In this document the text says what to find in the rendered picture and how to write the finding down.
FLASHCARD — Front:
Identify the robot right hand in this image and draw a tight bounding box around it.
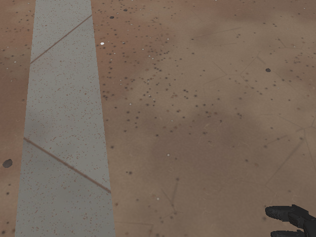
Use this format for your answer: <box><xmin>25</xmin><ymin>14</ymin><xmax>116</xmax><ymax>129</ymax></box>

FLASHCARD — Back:
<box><xmin>265</xmin><ymin>204</ymin><xmax>316</xmax><ymax>237</ymax></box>

